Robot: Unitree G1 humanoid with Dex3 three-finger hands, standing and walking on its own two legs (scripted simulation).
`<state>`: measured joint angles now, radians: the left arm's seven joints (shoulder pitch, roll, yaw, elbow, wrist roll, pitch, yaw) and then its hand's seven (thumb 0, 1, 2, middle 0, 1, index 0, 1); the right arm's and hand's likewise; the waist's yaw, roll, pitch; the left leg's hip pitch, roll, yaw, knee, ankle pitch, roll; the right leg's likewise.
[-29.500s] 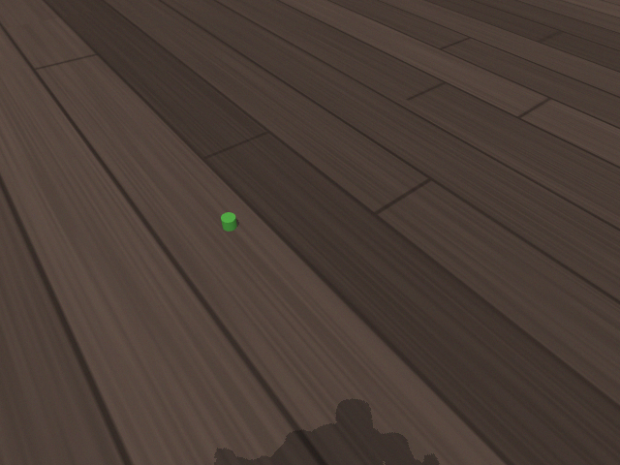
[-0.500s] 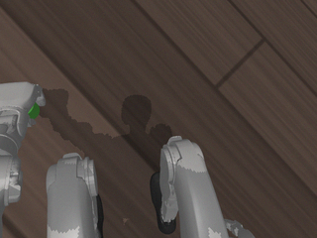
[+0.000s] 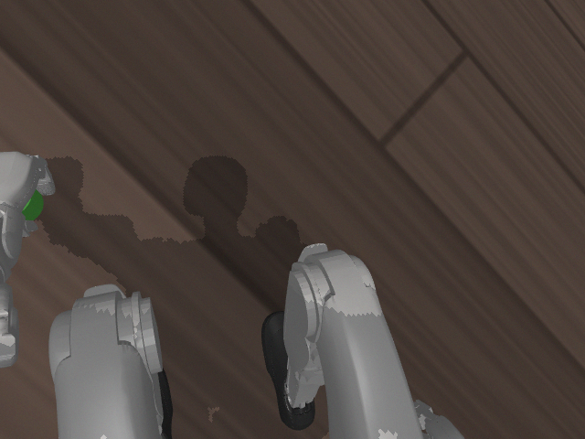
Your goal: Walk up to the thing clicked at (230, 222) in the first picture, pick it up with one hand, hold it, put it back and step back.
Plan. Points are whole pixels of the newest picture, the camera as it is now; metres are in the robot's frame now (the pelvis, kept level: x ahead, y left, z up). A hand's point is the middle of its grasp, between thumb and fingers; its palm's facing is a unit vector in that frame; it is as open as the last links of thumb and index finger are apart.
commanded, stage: rest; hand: left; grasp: from above
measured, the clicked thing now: (10, 199) +0.45 +0.28 -0.23
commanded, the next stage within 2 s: open in 1.08 s
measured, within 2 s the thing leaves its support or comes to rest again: rests again in 0.68 s
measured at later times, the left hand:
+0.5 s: hand (24, 210) +0.44 +0.27 -0.25, palm faces -0.48 -0.11 -0.87, open 7.3 cm
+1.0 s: hand (32, 208) +0.45 +0.27 -0.26, palm faces -0.46 -0.11 -0.88, open 7.2 cm
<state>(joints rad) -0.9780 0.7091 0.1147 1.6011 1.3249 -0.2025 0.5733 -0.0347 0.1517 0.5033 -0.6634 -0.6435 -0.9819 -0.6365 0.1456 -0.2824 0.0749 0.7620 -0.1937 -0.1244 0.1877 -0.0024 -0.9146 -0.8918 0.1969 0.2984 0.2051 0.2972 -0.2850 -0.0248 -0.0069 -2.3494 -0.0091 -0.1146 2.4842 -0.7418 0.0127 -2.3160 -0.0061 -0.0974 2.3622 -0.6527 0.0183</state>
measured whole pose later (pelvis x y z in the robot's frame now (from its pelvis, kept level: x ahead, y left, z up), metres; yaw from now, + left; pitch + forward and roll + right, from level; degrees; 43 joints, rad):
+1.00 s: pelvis +0.00 +0.01 -0.02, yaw -5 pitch +30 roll -13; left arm -1.03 0.90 0.16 1.80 1.35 -0.22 0.70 -0.04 0.17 0.49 -0.64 -0.66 -0.96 -0.66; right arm 0.10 -0.33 0.20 0.74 -0.27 -0.25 0.32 0.00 -0.91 -0.89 0.20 0.30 0.20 0.30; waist -0.37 -0.09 0.12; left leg -2.36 0.00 -0.19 2.59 -0.77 0.02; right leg -2.30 0.02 -0.16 2.39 -0.64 0.04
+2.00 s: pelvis -0.01 +0.01 -0.01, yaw -5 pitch +28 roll -14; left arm -1.03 0.95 0.14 1.79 1.30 -0.23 0.66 0.00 -0.42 0.91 -0.12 -1.03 -0.15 -1.00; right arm 0.10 -0.35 0.25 0.71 -0.26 -0.28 0.34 0.00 -0.91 -0.89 0.20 0.30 0.20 0.30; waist -0.38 -0.11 0.16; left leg -2.34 0.00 -0.22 2.58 -0.76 0.02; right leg -2.27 0.02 -0.18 2.37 -0.62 0.04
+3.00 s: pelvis -0.02 -0.01 +0.04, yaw +2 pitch +32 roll -7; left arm -0.96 0.69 -0.03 1.40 1.20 -0.23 0.26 0.00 -0.53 1.04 -0.09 -1.03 -0.09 -1.04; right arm 0.14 -0.33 0.07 0.69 -0.11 -0.05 0.16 0.00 -0.91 -0.90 0.20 0.30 0.20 0.30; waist -0.23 -0.01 -0.06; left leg -2.22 -0.02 -0.10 2.32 -0.66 0.00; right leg -2.19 -0.01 -0.09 2.22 -0.59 0.00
